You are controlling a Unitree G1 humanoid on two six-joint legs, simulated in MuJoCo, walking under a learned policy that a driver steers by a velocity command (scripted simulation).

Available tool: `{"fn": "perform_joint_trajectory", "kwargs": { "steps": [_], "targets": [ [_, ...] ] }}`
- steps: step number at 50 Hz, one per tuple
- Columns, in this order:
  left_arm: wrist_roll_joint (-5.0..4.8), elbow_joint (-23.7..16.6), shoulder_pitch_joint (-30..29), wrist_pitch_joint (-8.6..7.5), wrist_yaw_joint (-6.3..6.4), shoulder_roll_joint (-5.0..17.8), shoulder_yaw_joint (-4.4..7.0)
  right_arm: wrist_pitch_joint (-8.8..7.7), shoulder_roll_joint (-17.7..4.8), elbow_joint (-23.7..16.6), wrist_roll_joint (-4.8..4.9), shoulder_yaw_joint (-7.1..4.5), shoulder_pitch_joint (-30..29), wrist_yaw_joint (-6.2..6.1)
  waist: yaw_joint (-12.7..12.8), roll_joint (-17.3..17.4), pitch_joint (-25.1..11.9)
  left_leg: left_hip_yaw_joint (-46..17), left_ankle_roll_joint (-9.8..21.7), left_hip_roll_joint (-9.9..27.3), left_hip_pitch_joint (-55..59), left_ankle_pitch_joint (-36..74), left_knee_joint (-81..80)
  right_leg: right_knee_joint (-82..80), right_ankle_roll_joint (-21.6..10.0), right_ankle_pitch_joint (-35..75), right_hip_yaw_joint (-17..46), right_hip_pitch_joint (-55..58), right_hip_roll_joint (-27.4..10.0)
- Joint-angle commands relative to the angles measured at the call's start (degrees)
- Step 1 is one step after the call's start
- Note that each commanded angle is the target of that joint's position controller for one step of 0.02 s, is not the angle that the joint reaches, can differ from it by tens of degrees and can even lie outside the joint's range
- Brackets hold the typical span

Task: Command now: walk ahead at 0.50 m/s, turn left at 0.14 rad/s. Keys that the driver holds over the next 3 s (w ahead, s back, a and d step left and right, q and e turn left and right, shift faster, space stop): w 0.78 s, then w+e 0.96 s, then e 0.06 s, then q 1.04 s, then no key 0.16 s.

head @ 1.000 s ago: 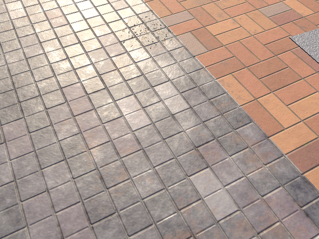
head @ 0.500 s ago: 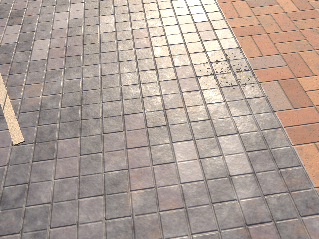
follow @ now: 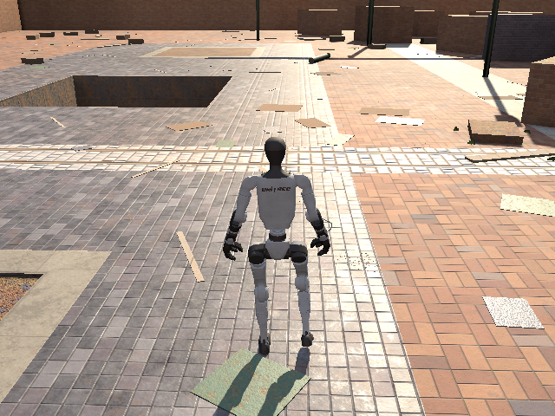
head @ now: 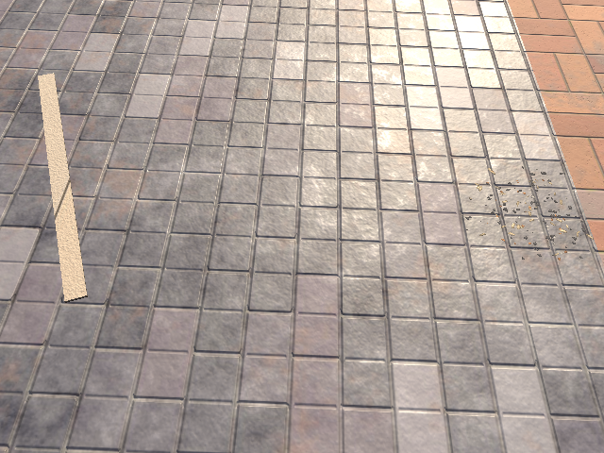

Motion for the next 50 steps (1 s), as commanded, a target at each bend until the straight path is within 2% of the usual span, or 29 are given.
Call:
{"fn": "perform_joint_trajectory", "kwargs": {
  "steps": [1, 4, 7, 12, 15, 16, 17, 18, 19, 20, 21, 22, 23, 24, 27, 30, 34, 37, 39, 41, 42, 43, 44, 45, 46, 47, 48, 49, 50],
  "targets": [
    [0.66, -2.33, 2.55, 0.67, 0.32, 3.8, 1.07, -2.16, -7.7, -2.74, -0.07, -2.05, -1.16, -0.46, 1.62, 5.24, -4.33, -13.56, 11.34, 15.47, 5.32, 14.75, -14.58, -3.77, 1.48, 6.02, 1.59, -5.57, -2.31],
    [1.09, -3.99, -3.28, 0.65, 0.29, 2.69, 0.63, -2.18, -8.31, -0.83, -0.04, -2.11, 0.75, -1.29, -0.01, 4.71, -1.81, -9.55, 9.99, 14.04, 5.99, 14.55, -15.92, -14.58, 2.5, 15.82, 1.53, -8.55, -1.92],
    [0.67, -5.24, -9.06, 0.01, -0.5, 1.41, -0.05, -1.89, -9.45, 0.94, 0.25, -2.28, 2.99, -1.76, -2.29, 5.01, -0.13, -6.64, 8.14, 12.98, 6.09, 10.84, -16.44, -26.0, 2.12, 24.66, 0.12, -6.04, 0.25],
    [0.25, -7.57, -14.56, -0.53, -1.94, 2.62, -0.04, -1.1, -10.65, 4.56, 1.01, -2.77, 6.95, -2.02, -3.67, 5.33, 1.75, -8.03, 7.08, 17.09, 14.17, 10.06, -13.38, -34.04, -0.43, 22.48, 0.78, -6.99, 1.95],
    [0.43, -7.05, -11.01, -0.84, -2.33, 4.39, 0.63, -0.22, -11.47, 5.58, 1.09, -3.12, 6.27, -2.44, -1.05, 6.68, -0.49, -8.24, 5.23, 18.07, 18.53, 21.3, -7.71, -35.98, -2.98, 15.67, -0.81, -1.51, 3.87],
    [0.55, -5.52, -5.63, -0.9, -2.08, 5.74, 1.5, 0.17, -11.47, 5.59, 0.99, -3.02, 5.27, -2.55, 2.1, 6.59, -3.88, -6.56, 4.05, 16.14, 18.2, 30.63, -1.01, -37.19, -4.36, 15.23, -2.88, 6.3, 5.9],
    [0.76, -3.02, 3.17, -0.86, -1.57, 8.52, 2.82, 0.46, -9.76, 5.43, 0.53, -2.25, 5.75, -2.74, 5.76, 5.17, -10.3, -4.02, 2.23, 12.82, 13.62, 31.37, 10.66, -35.95, -6.32, 16.94, -2.18, 19.87, 5.08],
    [1.9, -2.11, 10.51, -0.79, -1.16, 14.15, 4.06, -0.07, -4.93, 3.72, -0.2, -0.57, 11.35, -2.6, 5.23, -5.16, -20.28, -1.15, -1.55, 6.41, -5.18, 12.9, 32.34, -35.09, -13.63, 14.28, 18.01, 42.25, -8.88],
    [0.94, -0.87, 13.44, -0.59, -1.66, 13.21, 3.87, -1.2, -2.48, 4.53, 0.14, 0.33, 14.09, -2.3, 5.02, -15.22, -25.21, -6.07, -3.42, -0.99, -19.56, -23.55, 45.0, -45.0, -19.03, 2.09, 40.03, 51.49, -14.97],
    [0.01, -1.23, 11.2, -0.63, -1.6, 8.8, 2.5, -2.02, -8.29, 3.98, 1.42, -0.98, 8.63, -1.86, 6.41, -9.42, -18.75, -9.66, -2.63, 2.55, -26.36, -22.77, 50.4, -47.53, -16.35, -6.24, 37.26, 47.85, -13.66],
    [0.19, -1.99, 6.92, -0.5, -1.36, 7.27, 2.01, -2.52, -9.45, 2.53, 2.12, -1.25, 3.68, -1.72, 5.62, -5.99, -11.58, -7.61, -1.91, 5.61, -28.49, -17.26, 49.4, -48.71, -14.12, -5.1, 29.7, 40.05, -11.99],
    [0.76, -2.62, 3.27, -0.34, -1.21, 6.21, 1.64, -2.68, -9.13, 2.03, 1.53, -1.19, 0.92, -1.97, 4.25, -2.51, -7.23, -6.1, -1.87, 8.08, -27.02, -12.34, 46.41, -50.07, -13.24, -0.12, 24.09, 32.21, -10.02],
    [1.43, -3.02, 1.05, -0.44, -1.26, 4.61, 1.12, -2.38, -8.71, 2.13, 0.89, -1.46, 0.45, -2.08, 2.54, -2.28, -4.62, -6.12, -2.02, 9.94, -24.2, -8.96, 43.14, -51.81, -12.75, 5.23, 19.95, 26.21, -8.05],
    [1.89, -3.08, 0.02, -0.64, -1.26, 3.82, 0.82, -1.86, -7.8, 2.56, 0.78, -1.48, 1.93, -2.07, 0.94, -3.57, -4.64, -6.35, -2.29, 10.88, -20.84, -6.93, 41.71, -53.29, -12.68, 8.35, 17.55, 22.9, -6.95],
    [1.26, -2.03, 0.35, -1.39, -1.03, 4.83, 1.09, -0.61, -5.51, 2.95, 0.42, -1.07, 2.44, -2.33, -0.34, -3.07, -3.48, -5.31, -3.96, 11.71, -20.05, -3.69, 36.81, -56.75, -14.06, 15.38, 11.83, 19.39, -5.99],
    [1.08, -0.75, 2.27, -1.13, -0.21, 6.25, 1.5, -0.68, -4.8, 1.55, 0.02, -0.76, -3.0, -2.35, 0.84, -1.52, -1.74, -4.78, -5.43, 11.99, -23.59, 5.13, 27.2, -58.18, -13.6, 20.14, 7.59, 20.88, -5.09],
    [0.4, 0.89, 5.52, -0.52, 0.4, 7.2, 1.63, -1.57, -3.0, 0.08, 0.37, 0.04, -10.64, -1.43, 3.67, -1.36, -0.21, -2.28, -5.52, 9.72, -20.34, 15.4, 13.17, -58.54, -11.58, 20.28, 2.74, 21.92, -3.05],
    [0.06, 2.71, 8.81, 0.31, 0.51, 7.68, 1.82, -2.01, -3.13, -1.37, 0.84, 0.22, -15.3, -0.52, 5.31, -1.29, 1.21, -2.02, -4.93, 8.6, -20.81, 15.7, 8.16, -57.09, -11.63, 19.89, 3.16, 26.56, -5.09],
    [-0.13, 3.58, 9.56, 1.05, 0.72, 8.03, 2.08, -2.3, -3.77, -2.28, 0.94, 0.14, -16.92, 0.13, 5.03, -1.65, 1.69, -2.53, -3.68, 8.21, -21.73, 12.57, 5.91, -55.0, -11.09, 22.16, 3.86, 30.78, -7.09],
    [-0.39, 4.06, 9.52, 1.67, 0.99, 8.48, 2.39, -2.65, -5.1, -2.39, 0.78, -0.33, -15.81, 0.45, 3.31, -2.15, 0.95, -2.76, -2.39, 7.3, -18.47, 8.2, 4.07, -51.5, -10.21, 27.02, 5.58, 32.89, -8.21],
    [-0.45, 3.92, 8.52, 1.91, 1.11, 9.07, 2.58, -2.84, -6.28, -1.62, 0.65, -0.88, -12.65, 0.37, 1.2, -2.85, -0.83, -1.84, -1.63, 5.97, -13.41, 6.21, 3.26, -47.95, -9.63, 33.7, 5.71, 32.93, -7.74],
    [-0.4, 3.63, 7.21, 2.17, 1.17, 8.79, 2.4, -3.0, -8.21, 0.48, 0.48, -2.01, -5.55, 0.04, -2.83, -2.33, -5.12, -0.39, -0.3, 4.51, -3.0, 6.87, 1.47, -40.15, -8.33, 40.24, 4.22, 31.01, -5.29],
    [0.39, 2.68, 7.04, 2.11, 1.18, 6.29, 1.39, -2.99, -11.47, 2.91, -0.16, -3.33, 4.41, -0.58, -6.93, -0.39, -13.18, -4.0, 2.15, 8.83, 13.97, 8.25, 4.51, -27.04, -6.47, 34.57, 2.39, 22.76, -2.07],
    [0.78, 1.34, 13.43, 1.15, 0.84, -0.09, -0.5, -2.52, -17.2, 4.02, -1.09, -4.8, 10.7, -1.06, -5.82, 12.03, -22.5, -26.72, 9.87, 24.08, 38.08, 0.71, 3.59, -4.4, -1.97, 11.69, -1.92, -0.75, 6.84],
    [0.02, 2.24, 13.22, 0.18, 0.64, 1.25, -0.38, -2.18, -13.03, 4.24, -0.47, -3.65, 12.0, -1.06, -6.8, 16.53, -26.5, -40.81, 11.74, 27.97, 39.13, -7.24, -4.39, 5.27, -1.61, -14.61, 5.06, -8.45, 9.0],
    [-1.68, 1.01, 8.59, -0.23, 0.44, 6.6, 1.27, -2.17, -9.89, 4.07, -0.13, -2.53, 8.2, -1.22, -6.71, 12.0, -17.17, -33.71, 8.97, 26.2, 31.71, -12.13, -6.39, 9.22, -2.25, -11.94, 6.69, -13.11, 5.62],
    [-1.91, -0.1, 4.94, -0.24, 0.54, 6.72, 1.41, -2.21, -8.26, 3.62, -0.03, -1.98, 4.03, -1.38, -5.28, 9.53, -11.1, -26.41, 7.28, 24.34, 23.68, -10.93, -8.13, 8.23, -2.57, -6.93, 4.89, -13.43, 2.77],
    [-1.24, -0.34, 3.37, 0.07, 0.76, 6.13, 1.61, -2.43, -6.41, 3.77, -0.17, -1.44, 0.34, -1.23, -3.56, 7.52, -6.6, -20.9, 6.43, 22.14, 16.29, -7.65, -10.81, 5.23, -2.35, -2.89, 4.36, -11.77, 1.01],
    [-0.89, 0.11, 4.55, 0.87, 0.96, 5.35, 2.03, -2.99, -4.97, 3.82, -0.51, -1.04, -2.14, -1.17, -1.5, 8.86, -4.72, -15.98, 5.5, 20.31, 11.31, -3.95, -12.91, 2.67, -2.14, 0.29, 4.98, -8.41, -0.69]
  ]
}}
Next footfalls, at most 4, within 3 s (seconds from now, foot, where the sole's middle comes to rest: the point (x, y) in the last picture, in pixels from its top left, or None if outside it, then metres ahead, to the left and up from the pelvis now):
0.34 right None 0.37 -0.16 -0.78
0.88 left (271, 360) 0.67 0.08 -0.78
1.42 right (383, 275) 0.92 -0.21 -0.78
1.88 left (356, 178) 1.27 -0.16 -0.78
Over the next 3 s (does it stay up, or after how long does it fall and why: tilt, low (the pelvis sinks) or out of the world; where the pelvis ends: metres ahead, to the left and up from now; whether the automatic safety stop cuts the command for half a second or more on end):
stays up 1.16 -0.17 0.00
